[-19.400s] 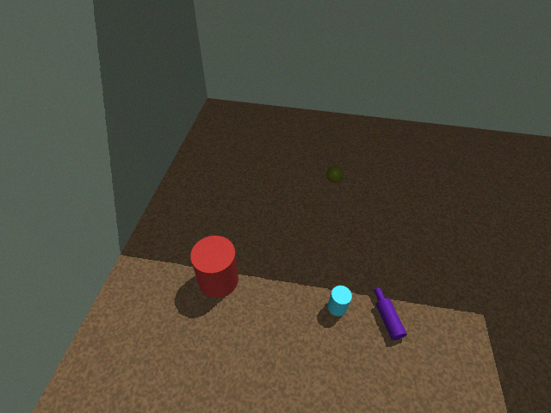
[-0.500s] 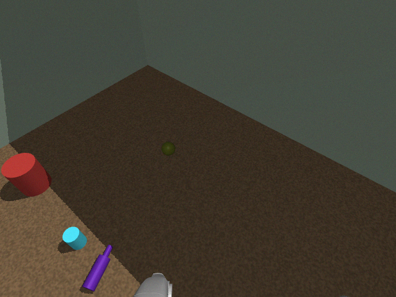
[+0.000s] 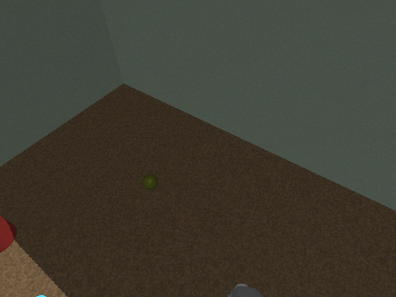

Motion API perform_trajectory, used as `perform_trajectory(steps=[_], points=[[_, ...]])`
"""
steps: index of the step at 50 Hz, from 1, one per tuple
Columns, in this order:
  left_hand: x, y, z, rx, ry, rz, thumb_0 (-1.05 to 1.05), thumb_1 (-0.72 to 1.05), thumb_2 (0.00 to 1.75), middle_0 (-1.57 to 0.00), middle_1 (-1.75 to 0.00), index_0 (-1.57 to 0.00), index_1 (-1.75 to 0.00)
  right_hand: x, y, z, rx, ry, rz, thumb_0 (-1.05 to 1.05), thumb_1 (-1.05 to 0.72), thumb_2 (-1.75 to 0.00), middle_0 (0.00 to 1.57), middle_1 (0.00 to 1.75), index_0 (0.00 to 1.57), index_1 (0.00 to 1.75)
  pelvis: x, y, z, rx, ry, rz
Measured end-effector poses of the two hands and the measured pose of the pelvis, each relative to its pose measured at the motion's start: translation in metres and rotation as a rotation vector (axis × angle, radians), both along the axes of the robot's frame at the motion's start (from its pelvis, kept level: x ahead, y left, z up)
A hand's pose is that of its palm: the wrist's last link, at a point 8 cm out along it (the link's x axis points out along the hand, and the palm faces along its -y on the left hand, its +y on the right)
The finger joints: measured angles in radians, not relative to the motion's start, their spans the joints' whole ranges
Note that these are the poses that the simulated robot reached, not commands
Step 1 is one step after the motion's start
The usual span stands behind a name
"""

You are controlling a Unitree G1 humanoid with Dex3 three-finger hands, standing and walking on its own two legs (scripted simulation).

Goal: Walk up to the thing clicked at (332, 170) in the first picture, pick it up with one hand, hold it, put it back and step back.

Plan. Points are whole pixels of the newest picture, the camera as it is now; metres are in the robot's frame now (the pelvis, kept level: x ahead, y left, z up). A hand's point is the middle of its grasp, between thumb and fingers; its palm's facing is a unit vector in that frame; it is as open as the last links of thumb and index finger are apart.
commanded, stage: walk up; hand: left
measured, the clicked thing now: (150, 182) +0.81 +0.28 -0.72
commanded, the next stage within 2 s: none
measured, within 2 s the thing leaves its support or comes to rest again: neither
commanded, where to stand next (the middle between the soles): +0.44 +0.02 m, yaw +1 degrees
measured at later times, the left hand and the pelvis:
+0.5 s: hand (73, 289) +0.17 +0.27 -0.13, palm faces +0.06 -0.92 -0.40, open 7.4 cm; pelvis +0.17 -0.01 +0.01, yaw +4 degrees
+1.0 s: hand (93, 205) +0.37 +0.29 -0.13, palm faces +0.00 -0.90 -0.44, open 7.3 cm; pelvis +0.32 +0.00 -0.01, yaw +3 degrees
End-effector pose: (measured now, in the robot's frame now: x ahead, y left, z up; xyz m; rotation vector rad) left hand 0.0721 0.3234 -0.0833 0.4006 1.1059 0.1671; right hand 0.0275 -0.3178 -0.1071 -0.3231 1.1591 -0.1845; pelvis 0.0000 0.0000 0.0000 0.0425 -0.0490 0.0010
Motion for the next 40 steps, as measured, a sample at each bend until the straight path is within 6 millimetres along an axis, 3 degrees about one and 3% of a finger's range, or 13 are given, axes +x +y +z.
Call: perform_trajectory(steps=[5,12,18,24,28,31,36,40], points=[[0.039,-0.022,0.005,0.045,-0.071,0.032,0.01,0.91,0.90,-0.21,-0.30,-0.20,-0.30,0.050,-0.025,-0.024,0.013,0.026,0.013,0.01,-0.90,-0.90,0.20,0.30,0.20,0.30,0.040,-0.024,-0.010,-0.025,-0.015,0.013],[0.046,-0.042,0.025,0.039,-0.027,0.084,0.01,0.91,0.90,-0.21,-0.30,-0.21,-0.30,0.130,-0.029,-0.006,0.047,-0.036,0.059,0.01,-0.90,-0.90,0.20,0.30,0.20,0.30,0.083,-0.033,0.011,-0.015,-0.011,0.007],[0.058,-0.035,0.020,0.030,0.021,0.122,0.01,0.90,0.90,-0.21,-0.30,-0.21,-0.30,0.172,-0.026,0.006,0.032,-0.003,0.087,0.00,-0.90,-0.90,0.20,0.30,0.20,0.30,0.121,-0.030,0.016,-0.044,0.003,0.033],[0.082,-0.014,0.001,0.007,0.053,0.155,0.01,0.90,0.90,-0.21,-0.30,-0.21,-0.30,0.226,-0.009,0.013,-0.004,0.028,0.134,0.01,-0.90,-0.90,0.20,0.30,0.20,0.30,0.164,-0.014,0.009,-0.069,0.010,0.062],[0.109,0.008,-0.023,-0.011,0.080,0.167,0.01,0.90,0.90,-0.21,-0.30,-0.21,-0.30,0.273,0.012,0.015,-0.038,-0.023,0.158,0.01,-0.90,-0.90,0.20,0.30,0.20,0.30,0.197,0.006,-0.004,-0.053,0.012,0.074],[0.135,0.014,-0.030,-0.028,0.096,0.161,0.01,0.91,0.90,-0.21,-0.30,-0.21,-0.30,0.300,0.027,0.020,-0.046,-0.090,0.154,0.01,-0.90,-0.90,0.20,0.30,0.20,0.30,0.215,0.018,-0.004,-0.056,0.002,0.072],[0.188,0.018,-0.023,-0.051,0.055,0.124,0.01,0.91,0.90,-0.21,-0.30,-0.20,-0.30,0.319,0.041,0.033,-0.039,-0.119,0.125,0.00,-0.90,-0.90,0.20,0.30,0.20,0.30,0.244,0.025,0.007,-0.052,-0.009,0.071],[0.223,0.018,-0.017,-0.050,0.023,0.106,0.01,0.91,0.90,-0.21,-0.30,-0.20,-0.30,0.326,0.039,0.031,-0.035,-0.092,0.112,0.00,-0.90,-0.90,0.20,0.30,0.20,0.30,0.265,0.024,0.009,-0.036,-0.015,0.064]])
